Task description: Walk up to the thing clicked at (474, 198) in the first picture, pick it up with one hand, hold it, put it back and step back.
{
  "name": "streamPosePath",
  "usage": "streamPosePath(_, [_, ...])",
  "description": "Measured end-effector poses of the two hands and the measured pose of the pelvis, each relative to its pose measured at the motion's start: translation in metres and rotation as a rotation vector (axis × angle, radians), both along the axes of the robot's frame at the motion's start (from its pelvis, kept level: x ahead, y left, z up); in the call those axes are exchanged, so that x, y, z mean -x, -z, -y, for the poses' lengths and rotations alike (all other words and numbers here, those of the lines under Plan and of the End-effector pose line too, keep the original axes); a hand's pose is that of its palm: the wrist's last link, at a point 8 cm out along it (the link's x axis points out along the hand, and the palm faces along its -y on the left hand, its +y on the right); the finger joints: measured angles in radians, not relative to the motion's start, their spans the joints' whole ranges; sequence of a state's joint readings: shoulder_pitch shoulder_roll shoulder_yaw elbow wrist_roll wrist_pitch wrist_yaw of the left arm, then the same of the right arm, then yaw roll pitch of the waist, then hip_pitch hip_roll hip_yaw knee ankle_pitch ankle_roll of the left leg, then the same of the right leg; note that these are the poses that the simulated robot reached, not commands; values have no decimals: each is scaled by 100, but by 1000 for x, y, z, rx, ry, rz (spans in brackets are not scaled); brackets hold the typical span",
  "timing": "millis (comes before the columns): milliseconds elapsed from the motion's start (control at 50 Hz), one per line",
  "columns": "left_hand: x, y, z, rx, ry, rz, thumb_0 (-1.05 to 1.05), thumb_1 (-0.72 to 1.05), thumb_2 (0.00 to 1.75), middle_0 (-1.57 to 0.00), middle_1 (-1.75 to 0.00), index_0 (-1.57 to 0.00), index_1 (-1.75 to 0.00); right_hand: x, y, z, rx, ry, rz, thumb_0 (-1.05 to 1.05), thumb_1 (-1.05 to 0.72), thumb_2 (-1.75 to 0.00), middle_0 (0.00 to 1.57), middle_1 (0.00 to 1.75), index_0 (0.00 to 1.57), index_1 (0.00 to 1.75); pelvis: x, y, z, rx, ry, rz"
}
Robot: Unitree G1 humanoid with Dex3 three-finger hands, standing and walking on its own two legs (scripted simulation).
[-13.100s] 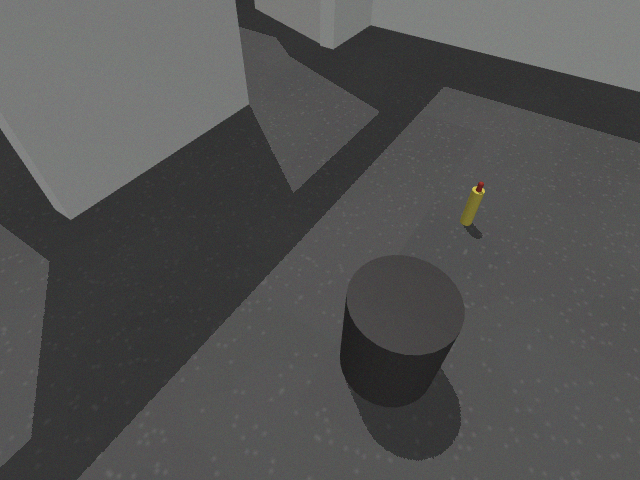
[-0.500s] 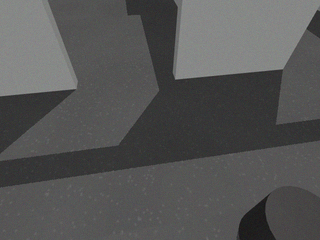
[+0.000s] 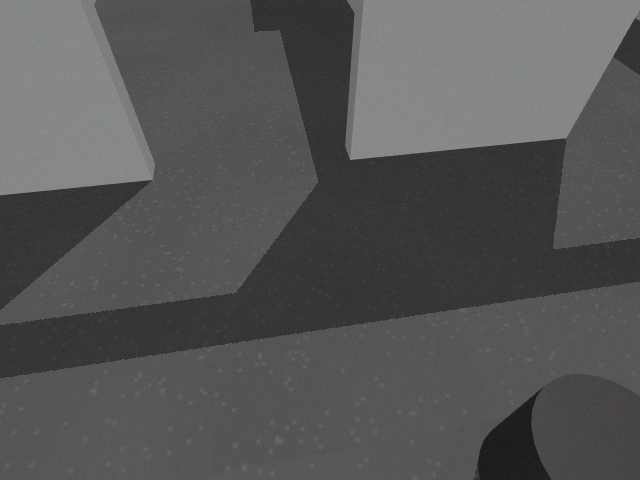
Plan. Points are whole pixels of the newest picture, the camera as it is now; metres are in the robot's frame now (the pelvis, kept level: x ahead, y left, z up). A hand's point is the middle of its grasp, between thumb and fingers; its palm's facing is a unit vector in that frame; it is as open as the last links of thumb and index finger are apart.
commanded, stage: stand
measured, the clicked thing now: out of the picture +0.43 -1.35 -0.67
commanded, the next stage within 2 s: walk up in 0.56 s
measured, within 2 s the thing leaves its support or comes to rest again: neither
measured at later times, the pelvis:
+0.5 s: pelvis +0.00 +0.00 +0.00, yaw +0 degrees
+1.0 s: pelvis +0.10 +0.06 -0.01, yaw +1 degrees
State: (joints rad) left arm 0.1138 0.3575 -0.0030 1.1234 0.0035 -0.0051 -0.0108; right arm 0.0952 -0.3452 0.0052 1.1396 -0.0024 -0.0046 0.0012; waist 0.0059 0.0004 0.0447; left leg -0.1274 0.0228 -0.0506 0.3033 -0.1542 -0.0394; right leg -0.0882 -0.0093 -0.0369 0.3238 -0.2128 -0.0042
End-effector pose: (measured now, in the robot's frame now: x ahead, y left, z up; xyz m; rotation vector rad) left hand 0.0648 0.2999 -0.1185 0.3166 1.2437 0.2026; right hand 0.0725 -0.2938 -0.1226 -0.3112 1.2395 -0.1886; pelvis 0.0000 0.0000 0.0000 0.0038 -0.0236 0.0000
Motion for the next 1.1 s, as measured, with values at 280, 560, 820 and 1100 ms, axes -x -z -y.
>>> streamPosePath(280, [-1, 0, 3, 0, 0, -5, 1, 91, 89, -20, -30, -20, -30, 1, 1, 3, 2, 3, -4, 1, -90, -89, 20, 30, 20, 30, -2, 0, 2, 0, 4, 2])
streamPosePath(560, [-5, -2, 3, -6, 4, 5, 1, 91, 89, -20, -30, -20, -30, 2, 1, 4, 0, 5, -2, 1, -90, -89, 20, 30, 20, 30, -3, 0, 3, 1, 6, 5])
streamPosePath(820, [19, 10, -60, -9, -90, -31, 1, 90, 89, -21, -30, -20, -30, -47, -15, 0, 76, -58, 22, 1, -90, -89, 20, 30, 20, 30, -50, 14, -34, 36, -30, 29])
streamPosePath(1100, [-97, 7, -86, 11, 14, -17, 1, 91, 89, -20, -30, -20, -30, -90, -24, -43, 56, 26, 74, 1, -90, -89, 21, 30, 20, 30, -134, 7, -62, -10, 2, 47])
